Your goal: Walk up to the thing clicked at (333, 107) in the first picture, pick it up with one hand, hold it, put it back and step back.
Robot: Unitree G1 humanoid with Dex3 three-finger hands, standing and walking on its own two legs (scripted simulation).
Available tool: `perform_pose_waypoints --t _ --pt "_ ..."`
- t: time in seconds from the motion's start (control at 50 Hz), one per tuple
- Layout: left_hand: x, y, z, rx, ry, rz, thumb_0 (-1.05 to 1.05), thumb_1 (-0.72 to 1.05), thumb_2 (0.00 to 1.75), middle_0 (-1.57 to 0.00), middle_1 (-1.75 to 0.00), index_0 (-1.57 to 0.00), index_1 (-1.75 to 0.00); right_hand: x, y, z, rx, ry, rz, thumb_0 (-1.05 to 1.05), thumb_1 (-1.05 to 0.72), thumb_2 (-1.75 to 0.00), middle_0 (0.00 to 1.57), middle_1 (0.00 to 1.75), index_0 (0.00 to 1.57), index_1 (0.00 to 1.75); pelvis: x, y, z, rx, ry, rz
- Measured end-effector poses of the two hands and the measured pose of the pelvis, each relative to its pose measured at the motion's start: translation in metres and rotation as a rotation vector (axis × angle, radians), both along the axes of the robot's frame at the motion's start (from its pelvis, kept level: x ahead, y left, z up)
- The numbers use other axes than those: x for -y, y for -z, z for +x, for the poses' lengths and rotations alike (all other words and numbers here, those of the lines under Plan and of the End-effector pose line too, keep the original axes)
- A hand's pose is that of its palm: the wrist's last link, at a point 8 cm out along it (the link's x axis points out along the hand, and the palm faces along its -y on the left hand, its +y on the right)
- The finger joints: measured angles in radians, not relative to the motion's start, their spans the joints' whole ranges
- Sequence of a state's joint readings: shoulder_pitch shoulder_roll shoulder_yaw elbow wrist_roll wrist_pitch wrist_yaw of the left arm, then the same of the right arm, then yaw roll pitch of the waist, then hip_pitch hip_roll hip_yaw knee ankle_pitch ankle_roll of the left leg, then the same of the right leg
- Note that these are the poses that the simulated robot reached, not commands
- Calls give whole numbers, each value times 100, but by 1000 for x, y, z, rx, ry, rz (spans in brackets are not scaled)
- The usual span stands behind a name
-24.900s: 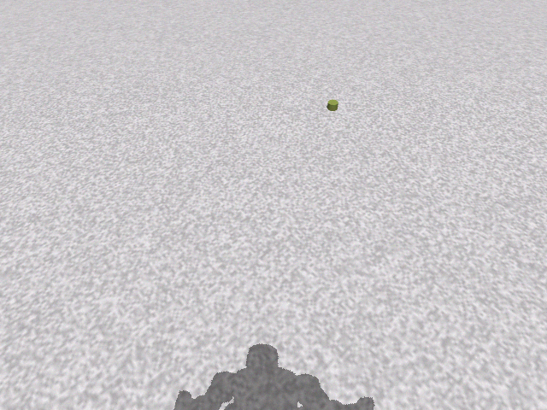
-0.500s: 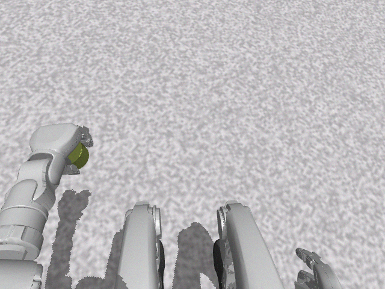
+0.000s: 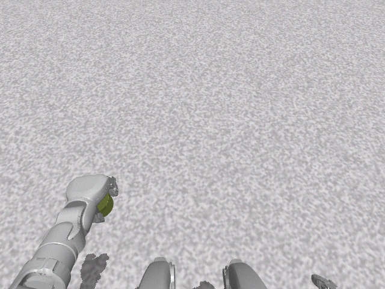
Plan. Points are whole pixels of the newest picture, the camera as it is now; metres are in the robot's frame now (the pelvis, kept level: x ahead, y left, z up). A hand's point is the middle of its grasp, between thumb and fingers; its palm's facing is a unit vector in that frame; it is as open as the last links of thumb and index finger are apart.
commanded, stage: lift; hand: left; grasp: from above
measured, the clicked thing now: (97, 202) +0.35 +0.26 -0.11
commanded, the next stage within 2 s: hold in 0.34 s
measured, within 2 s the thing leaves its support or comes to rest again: neither
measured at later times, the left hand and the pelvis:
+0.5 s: hand (94, 183) +0.36 +0.23 -0.01, palm faces -0.45 -0.09 -0.89, open 8.2 cm; pelvis +0.05 +0.00 +0.07, yaw +0 degrees
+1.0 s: hand (89, 173) +0.36 +0.23 +0.03, palm faces -0.45 -0.06 -0.89, open 8.2 cm; pelvis +0.06 +0.00 +0.09, yaw +0 degrees
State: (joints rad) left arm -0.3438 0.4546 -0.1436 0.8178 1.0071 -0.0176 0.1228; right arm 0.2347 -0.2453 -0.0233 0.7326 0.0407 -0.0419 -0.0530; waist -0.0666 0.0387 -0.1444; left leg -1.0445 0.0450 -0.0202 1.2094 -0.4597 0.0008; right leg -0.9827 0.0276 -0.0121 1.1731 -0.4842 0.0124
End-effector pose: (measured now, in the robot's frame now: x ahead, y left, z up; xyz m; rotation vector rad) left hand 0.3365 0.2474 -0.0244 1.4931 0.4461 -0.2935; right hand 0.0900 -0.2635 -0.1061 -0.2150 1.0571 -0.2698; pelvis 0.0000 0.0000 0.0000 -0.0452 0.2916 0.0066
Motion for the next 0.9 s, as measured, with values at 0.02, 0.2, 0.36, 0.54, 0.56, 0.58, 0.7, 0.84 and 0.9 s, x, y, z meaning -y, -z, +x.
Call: perform_pose_waypoints --t 0.02,0.2,0.36,0.54,0.56,0.58,0.7,0.84,0.9 --pt "1 -4 1 -1 0 -1 2 25 33 -61 -58 -81 -57 0 -4 1 0 2 0 1 -90 -90 20 30 20 30 0 -4 2 6 0 2" --pt "11 -37 13 10 -18 -3 3 24 36 -60 -60 -80 -59 -1 -32 8 -13 15 17 1 -90 -90 20 30 20 30 1 -37 20 55 5 14" --pt "15 -57 21 -2 -34 -9 3 23 38 -60 -60 -80 -60 -2 -51 19 -19 20 30 1 -90 -90 20 30 20 30 1 -57 34 89 6 22" --pt "16 -76 27 -1 -20 -7 3 21 40 -60 -60 -81 -60 -1 -67 39 -1 20 32 1 -90 -90 20 30 20 30 0 -72 48 120 6 28" --pt "15 -78 28 0 -18 -5 3 21 40 -60 -60 -81 -60 0 -68 41 3 20 33 1 -90 -90 20 30 20 30 0 -73 49 123 6 28" --pt "15 -80 28 1 -16 -4 3 22 40 -60 -60 -80 -60 0 -69 44 6 20 33 1 -90 -90 20 30 20 30 0 -74 51 126 6 29" --pt "15 -94 33 12 -9 -2 3 21 41 -60 -60 -80 -61 -1 -76 58 31 16 39 1 -90 -90 20 30 20 30 -1 -80 56 146 8 31" --pt "16 -103 32 4 2 -2 3 21 41 -60 -60 -80 -61 -2 -83 69 59 11 51 1 -90 -90 20 30 20 30 -1 -85 60 167 12 34" --pt "18 -107 31 2 9 -1 3 21 41 -60 -60 -80 -61 -3 -85 72 66 7 55 1 -90 -90 20 30 20 30 -1 -86 60 175 13 35"
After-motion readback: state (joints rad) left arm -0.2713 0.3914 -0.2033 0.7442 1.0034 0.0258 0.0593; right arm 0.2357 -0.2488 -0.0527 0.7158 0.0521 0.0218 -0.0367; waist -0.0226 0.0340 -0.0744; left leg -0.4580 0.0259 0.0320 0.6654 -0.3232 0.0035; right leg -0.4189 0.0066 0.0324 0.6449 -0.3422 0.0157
